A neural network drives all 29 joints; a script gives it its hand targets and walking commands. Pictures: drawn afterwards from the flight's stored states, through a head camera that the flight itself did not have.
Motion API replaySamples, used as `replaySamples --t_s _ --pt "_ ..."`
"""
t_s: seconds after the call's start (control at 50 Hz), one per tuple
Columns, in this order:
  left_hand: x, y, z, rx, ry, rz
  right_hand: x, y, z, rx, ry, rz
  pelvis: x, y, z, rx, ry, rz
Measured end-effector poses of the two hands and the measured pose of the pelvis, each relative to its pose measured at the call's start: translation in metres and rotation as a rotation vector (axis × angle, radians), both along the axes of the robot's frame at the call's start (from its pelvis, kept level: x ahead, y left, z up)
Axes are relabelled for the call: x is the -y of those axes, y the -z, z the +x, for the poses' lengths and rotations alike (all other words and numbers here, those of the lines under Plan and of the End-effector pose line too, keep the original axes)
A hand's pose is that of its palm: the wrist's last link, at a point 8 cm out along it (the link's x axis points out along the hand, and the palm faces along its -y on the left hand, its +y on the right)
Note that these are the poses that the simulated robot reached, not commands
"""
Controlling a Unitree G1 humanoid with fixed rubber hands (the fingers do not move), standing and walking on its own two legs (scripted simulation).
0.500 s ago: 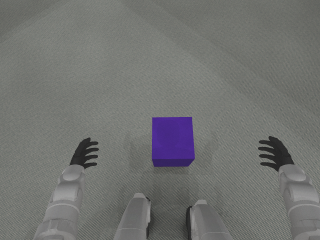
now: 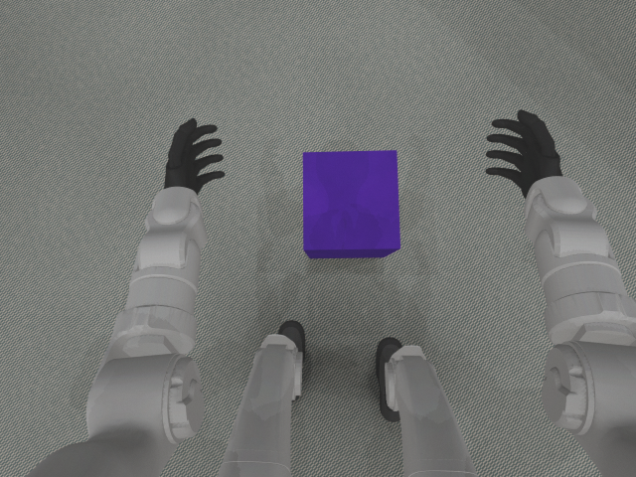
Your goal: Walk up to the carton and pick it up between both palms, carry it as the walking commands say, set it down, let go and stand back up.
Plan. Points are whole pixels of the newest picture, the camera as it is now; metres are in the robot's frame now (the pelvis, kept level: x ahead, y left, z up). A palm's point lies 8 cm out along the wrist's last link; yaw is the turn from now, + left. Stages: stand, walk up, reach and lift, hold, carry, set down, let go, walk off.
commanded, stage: reach and lift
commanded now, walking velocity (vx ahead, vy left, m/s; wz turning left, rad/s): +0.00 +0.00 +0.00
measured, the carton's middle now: (348, 211) +0.50 +0.00 -0.55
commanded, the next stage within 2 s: none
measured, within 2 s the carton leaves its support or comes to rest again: neither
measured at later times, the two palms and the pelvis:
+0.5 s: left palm (212, 161) +0.48 +0.20 -0.15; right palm (492, 160) +0.49 -0.18 -0.16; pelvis -0.01 +0.00 -0.03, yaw +0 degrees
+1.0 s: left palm (248, 192) +0.48 +0.19 -0.33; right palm (452, 187) +0.50 -0.18 -0.33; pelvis -0.04 -0.01 -0.18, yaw +0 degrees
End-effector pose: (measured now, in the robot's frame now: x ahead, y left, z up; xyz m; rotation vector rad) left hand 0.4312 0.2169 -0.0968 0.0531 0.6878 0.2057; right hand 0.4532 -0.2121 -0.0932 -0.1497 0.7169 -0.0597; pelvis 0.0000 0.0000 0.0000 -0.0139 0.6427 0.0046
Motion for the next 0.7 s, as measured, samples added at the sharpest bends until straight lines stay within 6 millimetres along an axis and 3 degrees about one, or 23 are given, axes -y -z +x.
replaySamples --t_s 0.16,0.26,0.36,0.48,0.58,0.7 --pt "0.01 0.026 0.033 0.016 -0.021 -0.01 -0.015 0.025 0.039 0.048 0.009 0.03 0.002 0.013 -0.001 -0.113 0.004 -0.001" --pt "0.01 0.031 0.053 0.072 -0.04 -0.024 -0.027 0.029 0.063 0.107 -0.001 0.052 0.003 0.021 -0.003 -0.168 0.007 0.004" --pt "0.01 0.039 0.052 0.07 -0.041 -0.019 -0.035 0.043 0.06 0.08 -0.002 0.061 0.004 0.023 -0.003 -0.197 0.004 0.003" --pt "0.014 0.048 0.049 0.075 -0.029 -0.029 -0.029 0.06 0.043 0.05 0.017 0.038 0.002 0.03 -0.007 -0.208 0.0 -0.005" --pt "0.02 0.078 0.048 0.023 -0.025 -0.043 -0.022 0.079 0.044 0.048 0.031 0.024 -0.002 0.056 -0.013 -0.218 0.009 -0.004" --pt "0.025 0.133 0.051 0.016 -0.035 -0.047 -0.025 0.124 0.058 0.064 0.023 0.028 -0.004 0.098 -0.02 -0.249 0.014 -0.001"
